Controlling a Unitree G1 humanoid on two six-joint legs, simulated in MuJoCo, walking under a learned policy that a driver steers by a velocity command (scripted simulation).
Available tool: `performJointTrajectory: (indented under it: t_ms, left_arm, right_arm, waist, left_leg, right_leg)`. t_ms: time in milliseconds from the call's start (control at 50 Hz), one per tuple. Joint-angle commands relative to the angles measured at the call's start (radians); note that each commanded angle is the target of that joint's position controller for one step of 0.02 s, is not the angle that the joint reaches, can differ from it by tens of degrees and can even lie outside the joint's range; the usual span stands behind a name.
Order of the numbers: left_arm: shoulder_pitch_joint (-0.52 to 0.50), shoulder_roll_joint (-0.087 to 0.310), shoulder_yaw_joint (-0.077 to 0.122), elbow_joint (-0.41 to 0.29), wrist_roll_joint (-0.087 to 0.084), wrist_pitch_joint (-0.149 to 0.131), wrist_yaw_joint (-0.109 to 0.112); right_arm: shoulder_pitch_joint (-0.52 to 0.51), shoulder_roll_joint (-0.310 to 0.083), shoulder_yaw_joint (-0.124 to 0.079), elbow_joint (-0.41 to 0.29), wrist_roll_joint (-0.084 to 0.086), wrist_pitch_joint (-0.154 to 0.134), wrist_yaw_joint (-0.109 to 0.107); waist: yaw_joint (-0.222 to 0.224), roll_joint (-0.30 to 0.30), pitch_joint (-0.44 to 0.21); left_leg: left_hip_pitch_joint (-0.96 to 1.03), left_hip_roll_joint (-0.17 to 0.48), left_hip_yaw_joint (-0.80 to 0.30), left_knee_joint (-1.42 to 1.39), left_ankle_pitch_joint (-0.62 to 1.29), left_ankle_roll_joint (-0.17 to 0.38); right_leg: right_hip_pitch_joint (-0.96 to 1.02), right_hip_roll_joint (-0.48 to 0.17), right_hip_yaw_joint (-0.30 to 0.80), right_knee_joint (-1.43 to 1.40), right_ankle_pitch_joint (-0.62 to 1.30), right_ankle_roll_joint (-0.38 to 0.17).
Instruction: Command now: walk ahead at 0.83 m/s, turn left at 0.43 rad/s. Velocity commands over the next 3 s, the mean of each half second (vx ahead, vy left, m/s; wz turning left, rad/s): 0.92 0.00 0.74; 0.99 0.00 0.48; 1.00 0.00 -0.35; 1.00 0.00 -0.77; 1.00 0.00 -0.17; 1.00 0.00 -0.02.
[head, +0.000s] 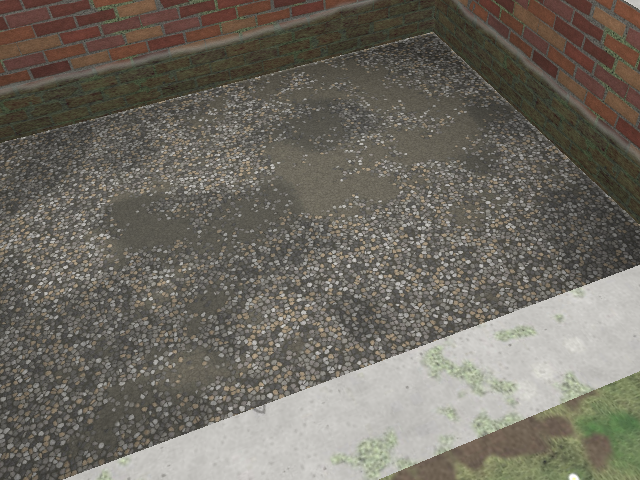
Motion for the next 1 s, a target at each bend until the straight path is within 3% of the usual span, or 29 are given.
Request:
performJointTrajectory:
  t_ms: [20,80,140,240,280,320,340,360,380,400,420,440,460,480,540,600,620,660,700,740,760,800,820,860,880,900,920,960,1000]
  left_arm:
    - [0.027,0.101,0.003,-0.031,0.007,-0.005,-0.021]
    - [0.081,0.072,-0.005,-0.009,0.032,-0.008,-0.004]
    - [0.141,0.081,-0.008,0.003,0.042,-0.010,0.025]
    - [0.181,0.100,-0.013,-0.018,0.039,0.010,0.055]
    - [0.155,0.163,-0.005,-0.050,0.020,0.021,0.065]
    - [0.145,0.222,0.011,-0.073,-0.004,0.042,0.090]
    - [0.064,0.268,0.024,-0.107,-0.010,0.054,0.091]
    - [-0.054,0.289,0.032,-0.160,-0.012,0.056,0.073]
    - [-0.202,0.273,0.034,-0.202,-0.024,0.048,0.059]
    - [-0.106,0.057,-0.008,-0.269,0.023,0.000,0.040]
    - [0.043,0.044,-0.022,-0.336,0.011,-0.043,0.017]
    - [-0.047,0.110,-0.007,-0.378,-0.007,-0.054,0.018]
    - [-0.095,0.110,-0.003,-0.424,-0.021,-0.046,0.029]
    - [-0.095,0.086,-0.010,-0.434,-0.002,-0.024,0.037]
    - [-0.062,0.096,-0.014,-0.483,0.030,0.050,0.043]
    - [-0.207,0.067,-0.038,-0.560,0.078,0.065,0.058]
    - [-0.242,0.050,-0.051,-0.577,0.080,0.060,0.055]
    - [-0.297,0.073,-0.053,-0.610,0.052,0.052,0.037]
    - [-0.295,0.069,-0.067,-0.623,0.046,0.048,0.024]
    - [-0.290,0.084,-0.061,-0.658,0.047,0.047,0.020]
    - [-0.214,0.138,-0.044,-0.646,0.064,0.042,0.022]
    - [-0.115,0.215,-0.036,-0.653,0.119,0.058,0.013]
    - [-0.134,0.186,-0.050,-0.661,0.104,0.081,-0.005]
    - [-0.181,0.163,-0.069,-0.696,0.050,0.101,0.004]
    - [-0.212,0.171,-0.072,-0.693,0.044,0.098,0.006]
    - [-0.297,0.164,-0.087,-0.701,0.060,0.094,0.007]
    - [-0.366,0.170,-0.093,-0.709,0.062,0.096,0.008]
    - [-0.343,0.207,-0.077,-0.668,0.052,0.110,0.008]
    - [-0.357,0.244,-0.078,-0.651,0.041,0.114,0.003]
  right_arm:
    - [-0.084,-0.019,0.003,-0.128,-0.022,-0.013,0.011]
    - [-0.058,-0.020,-0.012,-0.120,-0.015,0.037,0.027]
    - [-0.160,-0.017,-0.020,-0.169,-0.011,0.050,0.028]
    - [-0.286,0.028,-0.011,-0.249,-0.021,0.045,0.064]
    - [-0.275,0.021,-0.014,-0.275,-0.026,0.045,0.076]
    - [-0.201,-0.022,-0.034,-0.284,-0.022,0.055,0.083]
    - [-0.061,-0.072,-0.057,-0.258,-0.022,0.065,0.080]
    - [0.183,-0.170,-0.103,-0.206,-0.023,0.075,0.065]
    - [0.370,-0.197,-0.115,-0.150,-0.027,0.085,0.036]
    - [0.215,-0.178,-0.084,-0.148,-0.072,0.085,0.032]
    - [0.142,-0.147,-0.059,-0.215,-0.114,0.068,0.041]
    - [0.169,-0.078,-0.055,-0.229,-0.103,0.061,0.043]
    - [0.136,-0.063,-0.052,-0.233,-0.074,0.056,0.043]
    - [0.062,-0.040,-0.037,-0.256,-0.060,0.051,0.043]
    - [-0.062,-0.042,-0.019,-0.334,-0.066,0.048,0.019]
    - [-0.018,-0.061,-0.006,-0.311,-0.048,0.064,-0.028]
    - [0.027,-0.055,-0.004,-0.295,-0.040,0.076,-0.038]
    - [0.046,-0.066,-0.006,-0.295,-0.050,0.098,-0.039]
    - [-0.058,-0.076,0.002,-0.355,-0.084,0.113,-0.024]
    - [-0.176,-0.050,0.021,-0.433,-0.082,0.114,-0.004]
    - [-0.228,-0.042,0.034,-0.472,-0.090,0.110,-0.004]
    - [-0.138,-0.081,0.036,-0.480,-0.077,0.106,-0.017]
    - [-0.100,-0.075,0.048,-0.483,-0.057,0.100,-0.013]
    - [-0.302,-0.113,0.048,-0.558,-0.052,0.090,-0.003]
    - [-0.344,-0.098,0.062,-0.586,-0.062,0.096,-0.001]
    - [-0.311,-0.086,0.074,-0.586,-0.090,0.104,-0.001]
    - [-0.265,-0.052,0.095,-0.590,-0.111,0.104,0.006]
    - [-0.289,-0.030,0.133,-0.599,-0.143,0.077,0.020]
    - [-0.273,-0.080,0.120,-0.586,-0.136,0.076,0.027]
  waist:
    - [-0.013,-0.142,0.138]
    - [-0.013,-0.137,0.148]
    - [0.012,-0.104,0.210]
    - [0.025,-0.105,0.272]
    - [-0.019,-0.162,0.237]
    - [-0.100,-0.220,0.158]
    - [-0.195,-0.264,0.092]
    - [-0.314,-0.275,-0.016]
    - [-0.412,-0.144,-0.022]
    - [-0.132,0.300,0.053]
    - [-0.037,0.270,-0.200]
    - [-0.073,0.091,-0.217]
    - [-0.030,-0.075,-0.081]
    - [0.025,-0.151,-0.026]
    - [0.110,-0.136,0.025]
    - [0.070,-0.071,0.006]
    - [0.032,-0.028,-0.058]
    - [-0.028,0.065,-0.145]
    - [-0.033,0.092,-0.137]
    - [-0.006,0.058,-0.045]
    - [0.035,0.035,-0.004]
    - [0.050,-0.305,-0.188]
    - [0.019,-0.510,-0.221]
    - [0.028,-0.244,0.010]
    - [0.009,-0.130,0.062]
    - [-0.046,-0.086,0.090]
    - [-0.087,-0.101,0.057]
    - [-0.053,-0.124,-0.072]
    - [-0.063,-0.156,-0.182]
  left_leg:
    - [-0.542,0.108,-0.083,0.142,0.183,0.001]
    - [-0.433,0.100,-0.039,0.115,0.311,-0.043]
    - [-0.446,0.076,0.010,-0.029,0.382,-0.047]
    - [-0.370,0.036,0.168,-0.269,0.434,0.009]
    - [-0.192,-0.014,0.273,-0.351,0.365,0.042]
    - [0.015,-0.082,0.346,-0.344,0.281,0.061]
    - [0.190,-0.086,0.328,-0.327,0.210,0.080]
    - [0.481,-0.072,0.250,-0.397,0.209,0.114]
    - [0.661,-0.010,0.139,-0.628,0.361,0.147]
    - [0.785,0.022,-0.102,-0.510,0.795,0.165]
    - [0.821,0.165,-0.413,-0.602,0.683,0.311]
    - [0.737,0.210,-0.501,-0.751,0.527,0.311]
    - [0.590,0.194,-0.467,-0.786,0.411,0.282]
    - [0.426,0.169,-0.414,-0.756,0.363,0.254]
    - [0.031,0.052,-0.316,-0.709,0.349,0.217]
    - [-0.039,-0.034,-0.206,-0.623,0.580,0.157]
    - [0.053,-0.050,-0.176,-0.599,0.621,0.131]
    - [0.223,-0.018,-0.216,-0.557,0.691,0.106]
    - [0.213,0.022,-0.266,-0.588,0.673,0.106]
    - [0.158,0.024,-0.310,-0.614,0.559,0.090]
    - [0.135,-0.013,-0.292,-0.512,0.631,0.036]
    - [0.072,-0.149,-0.210,-0.017,0.387,-0.143]
    - [-0.056,-0.193,-0.141,0.133,-0.315,-0.194]
    - [-0.204,-0.112,-0.092,0.256,-0.408,-0.217]
    - [-0.211,-0.077,-0.081,0.240,-0.377,-0.217]
    - [-0.137,-0.042,-0.080,0.117,-0.367,-0.215]
    - [-0.054,0.003,-0.046,-0.073,-0.375,-0.212]
    - [0.151,0.061,0.011,-0.502,-0.114,-0.176]
    - [0.332,0.041,0.071,-0.552,0.151,-0.159]
  right_leg:
    - [0.260,-0.299,0.407,-0.386,-0.169,-0.072]
    - [0.170,-0.227,0.152,-0.421,0.106,-0.029]
    - [0.167,-0.208,0.011,-0.457,0.272,-0.011]
    - [0.254,-0.206,-0.158,-0.427,0.619,0.039]
    - [0.277,-0.209,-0.215,-0.327,1.097,0.046]
    - [0.306,-0.250,-0.218,-0.133,1.520,0.035]
    - [0.270,-0.268,-0.197,0.035,1.653,0.014]
    - [0.168,-0.242,-0.154,0.288,1.597,-0.006]
    - [0.035,-0.087,-0.138,0.770,0.993,0.010]
    - [-0.381,0.103,0.009,1.146,-0.196,0.025]
    - [-0.451,0.110,0.252,1.211,-0.190,-0.009]
    - [-0.440,0.091,0.276,1.143,-0.127,-0.022]
    - [-0.494,0.067,0.242,1.072,-0.093,-0.019]
    - [-0.487,0.030,0.227,1.040,-0.061,-0.004]
    - [-0.383,-0.023,0.191,0.896,-0.015,0.051]
    - [-0.273,-0.025,0.103,0.540,0.164,0.067]
    - [-0.237,-0.020,0.099,0.408,0.242,0.058]
    - [-0.212,-0.001,0.111,0.312,0.290,0.046]
    - [-0.114,0.012,0.107,0.335,0.309,0.028]
    - [0.014,0.021,0.105,0.202,0.297,0.039]
    - [0.105,0.025,0.101,0.103,0.457,0.025]
    - [0.314,-0.187,0.416,0.034,0.749,-0.215]
    - [0.352,-0.299,0.625,-0.089,0.614,-0.304]
    - [0.172,-0.285,0.640,-0.180,0.359,-0.260]
    - [0.084,-0.262,0.590,-0.184,0.318,-0.226]
    - [-0.055,-0.218,0.493,-0.150,0.449,-0.182]
    - [-0.092,-0.170,0.404,-0.133,0.530,-0.139]
    - [-0.013,-0.111,0.300,-0.118,0.546,-0.068]
    - [0.012,-0.108,0.290,-0.127,0.478,-0.044]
